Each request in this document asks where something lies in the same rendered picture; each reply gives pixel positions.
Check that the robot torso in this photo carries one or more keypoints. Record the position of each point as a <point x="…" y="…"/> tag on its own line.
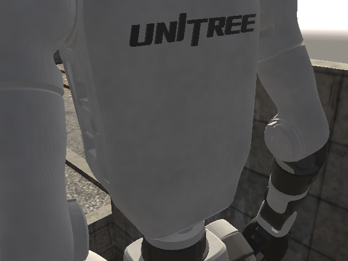
<point x="164" y="93"/>

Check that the robot right forearm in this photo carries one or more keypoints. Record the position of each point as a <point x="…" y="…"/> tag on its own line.
<point x="286" y="193"/>

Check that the robot right hand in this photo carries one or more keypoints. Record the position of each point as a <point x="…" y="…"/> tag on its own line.
<point x="273" y="248"/>

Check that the right robot upper arm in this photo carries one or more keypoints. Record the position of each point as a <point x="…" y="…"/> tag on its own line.
<point x="284" y="68"/>

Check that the robot right thigh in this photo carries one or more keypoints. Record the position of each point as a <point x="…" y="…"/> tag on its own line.
<point x="237" y="247"/>

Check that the left robot upper arm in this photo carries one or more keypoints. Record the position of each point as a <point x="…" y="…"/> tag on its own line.
<point x="37" y="222"/>

